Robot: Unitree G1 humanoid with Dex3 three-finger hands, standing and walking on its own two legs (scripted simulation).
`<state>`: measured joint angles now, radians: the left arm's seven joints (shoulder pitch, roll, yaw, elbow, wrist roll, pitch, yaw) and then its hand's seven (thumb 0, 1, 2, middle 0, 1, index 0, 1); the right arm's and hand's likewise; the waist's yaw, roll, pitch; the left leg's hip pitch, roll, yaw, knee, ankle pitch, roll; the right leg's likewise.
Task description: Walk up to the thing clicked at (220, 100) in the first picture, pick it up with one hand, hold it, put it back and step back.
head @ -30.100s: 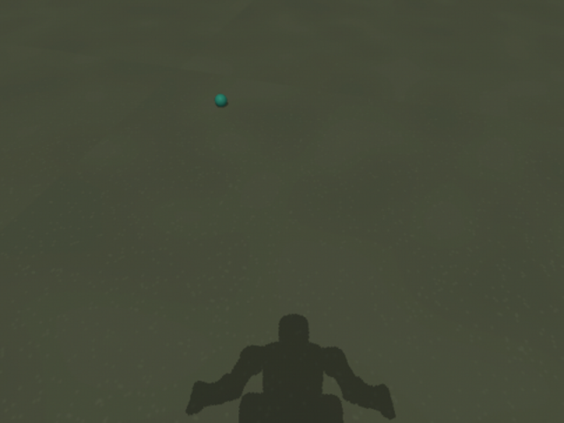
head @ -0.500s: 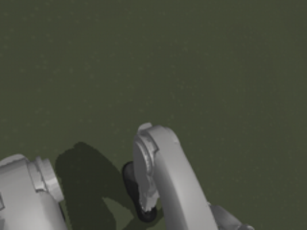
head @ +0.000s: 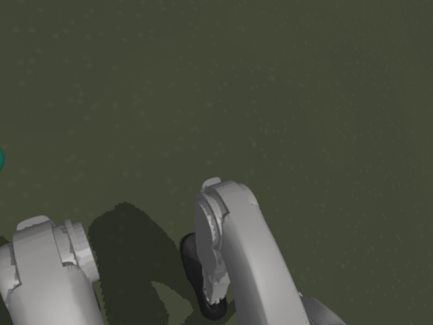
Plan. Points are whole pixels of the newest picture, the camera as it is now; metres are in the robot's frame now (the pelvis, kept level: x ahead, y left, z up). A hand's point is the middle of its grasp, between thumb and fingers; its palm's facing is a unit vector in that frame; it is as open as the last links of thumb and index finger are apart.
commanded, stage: settle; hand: left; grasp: from above
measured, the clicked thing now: out of the picture +0.43 +0.32 -0.26
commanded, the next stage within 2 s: lift in 0.54 s
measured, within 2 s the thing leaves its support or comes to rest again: neither
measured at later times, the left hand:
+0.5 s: hand out of the picture +0.40 +0.33 -0.14, palm faces -0.42 -0.13 -0.90, open 10.4 cm
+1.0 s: hand out of the picture +0.38 +0.33 -0.06, palm faces -0.45 -0.12 -0.89, open 10.5 cm
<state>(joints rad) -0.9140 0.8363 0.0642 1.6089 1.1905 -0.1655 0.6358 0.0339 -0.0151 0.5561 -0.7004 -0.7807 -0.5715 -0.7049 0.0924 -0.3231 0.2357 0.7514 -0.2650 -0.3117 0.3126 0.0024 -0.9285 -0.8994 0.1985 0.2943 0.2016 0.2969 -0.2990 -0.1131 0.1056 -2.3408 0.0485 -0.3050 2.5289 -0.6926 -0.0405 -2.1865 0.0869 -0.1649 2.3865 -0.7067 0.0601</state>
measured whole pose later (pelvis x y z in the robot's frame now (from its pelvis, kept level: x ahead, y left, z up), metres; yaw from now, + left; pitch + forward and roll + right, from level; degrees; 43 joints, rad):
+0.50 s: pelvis +0.00 -0.01 +0.02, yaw +5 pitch +31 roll -8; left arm -0.88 0.65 0.03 1.38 1.16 -0.11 0.38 0.02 -0.02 0.56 -0.71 -0.77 -0.58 -0.71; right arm 0.12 -0.30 0.07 0.74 -0.14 -0.12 0.22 0.00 -0.93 -0.90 0.20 0.29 0.20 0.30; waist -0.20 0.01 -0.05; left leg -2.33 0.05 -0.19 2.42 -0.64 -0.03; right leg -2.22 0.06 -0.08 2.36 -0.69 0.05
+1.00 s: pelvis -0.01 -0.01 +0.07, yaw +8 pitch +33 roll -6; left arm -0.77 0.60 0.00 1.14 1.12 -0.09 0.21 0.01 -0.02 0.58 -0.69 -0.78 -0.56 -0.71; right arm 0.19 -0.27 0.00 0.73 -0.07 0.00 0.11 0.00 -0.93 -0.90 0.20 0.29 0.20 0.30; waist -0.15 0.04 -0.13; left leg -2.21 0.05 -0.13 2.24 -0.62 -0.02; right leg -2.11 0.03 -0.05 2.20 -0.69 0.04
